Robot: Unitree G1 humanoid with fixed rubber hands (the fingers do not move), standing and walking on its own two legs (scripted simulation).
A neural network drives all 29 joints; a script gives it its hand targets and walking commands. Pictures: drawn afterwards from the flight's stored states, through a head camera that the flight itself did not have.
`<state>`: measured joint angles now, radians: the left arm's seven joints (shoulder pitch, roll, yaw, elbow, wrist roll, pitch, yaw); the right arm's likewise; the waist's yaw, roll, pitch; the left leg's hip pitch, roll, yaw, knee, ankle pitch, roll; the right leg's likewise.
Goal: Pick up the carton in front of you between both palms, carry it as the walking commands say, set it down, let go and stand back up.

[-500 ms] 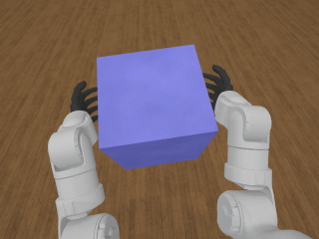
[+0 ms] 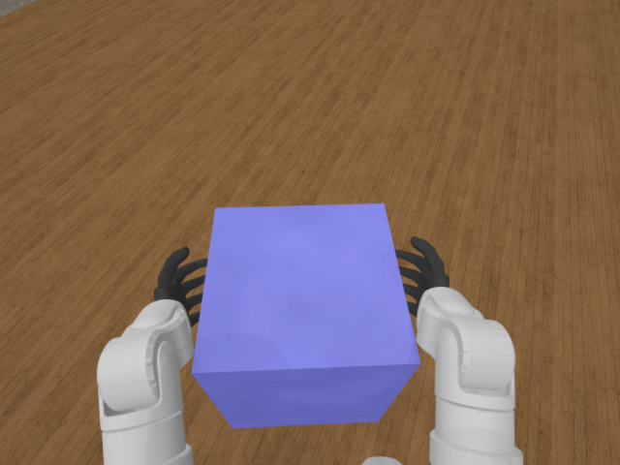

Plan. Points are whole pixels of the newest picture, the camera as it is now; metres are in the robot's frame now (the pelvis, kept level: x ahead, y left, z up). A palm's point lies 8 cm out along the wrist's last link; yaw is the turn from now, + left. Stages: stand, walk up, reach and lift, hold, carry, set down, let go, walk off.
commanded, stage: carry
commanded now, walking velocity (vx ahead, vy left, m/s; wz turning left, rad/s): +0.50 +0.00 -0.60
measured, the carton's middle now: (303, 323) +0.30 +0.00 +0.00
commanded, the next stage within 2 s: none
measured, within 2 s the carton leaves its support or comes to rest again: neither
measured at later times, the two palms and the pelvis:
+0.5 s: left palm (260, 127) +0.59 +0.04 +0.11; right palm (449, 134) +0.56 -0.25 +0.10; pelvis +0.35 -0.07 +0.01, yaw -9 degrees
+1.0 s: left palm (312, 41) +0.93 -0.06 +0.09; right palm (447, 66) +0.77 -0.32 +0.10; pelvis +0.65 -0.07 +0.01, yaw -30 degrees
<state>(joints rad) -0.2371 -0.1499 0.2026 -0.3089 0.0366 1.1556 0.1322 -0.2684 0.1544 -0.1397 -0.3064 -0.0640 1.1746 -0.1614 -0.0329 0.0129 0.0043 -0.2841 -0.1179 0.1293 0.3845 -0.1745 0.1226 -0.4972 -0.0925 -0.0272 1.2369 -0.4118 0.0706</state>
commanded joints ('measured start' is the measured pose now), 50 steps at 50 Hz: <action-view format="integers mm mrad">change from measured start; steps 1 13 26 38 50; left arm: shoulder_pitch -346 -162 -177 -133 -83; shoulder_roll -998 -745 -720 -696 -803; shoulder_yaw -705 -793 -759 -739 -809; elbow -179 -301 -275 -260 -284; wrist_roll -253 -283 -283 -251 -221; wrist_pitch -15 33 50 48 -7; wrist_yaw -135 -127 -124 -103 -116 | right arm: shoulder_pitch -374 -78 -123 -92 -49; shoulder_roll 1055 736 766 730 794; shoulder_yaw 741 697 714 701 751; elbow -181 -274 -251 -256 -303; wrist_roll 333 265 265 278 309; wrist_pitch -42 7 15 22 -48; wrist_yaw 133 140 121 120 169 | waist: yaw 29 44 38 38 16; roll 20 124 -102 -138 148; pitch -410 -304 -233 -249 -269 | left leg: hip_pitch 322 295 -330 10 271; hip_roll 379 276 245 164 510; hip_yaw -290 123 -79 28 -80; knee -160 228 418 -15 -258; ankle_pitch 346 729 1 119 -76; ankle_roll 97 -106 -211 -203 -69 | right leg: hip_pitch -81 366 347 389 -171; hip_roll -51 174 -101 -33 -7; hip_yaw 10 -267 196 139 -45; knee -225 -826 -1133 -828 -296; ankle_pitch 58 391 179 648 207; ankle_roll -10 -119 -274 -183 -92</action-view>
